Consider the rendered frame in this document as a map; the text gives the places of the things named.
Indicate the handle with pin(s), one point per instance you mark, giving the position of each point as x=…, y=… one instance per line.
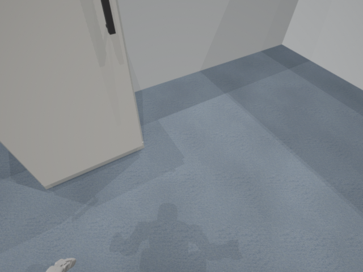
x=108, y=16

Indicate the left robot hand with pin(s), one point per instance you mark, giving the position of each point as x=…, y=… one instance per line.
x=62, y=265

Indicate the fridge door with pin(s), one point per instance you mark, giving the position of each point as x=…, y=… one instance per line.
x=66, y=99

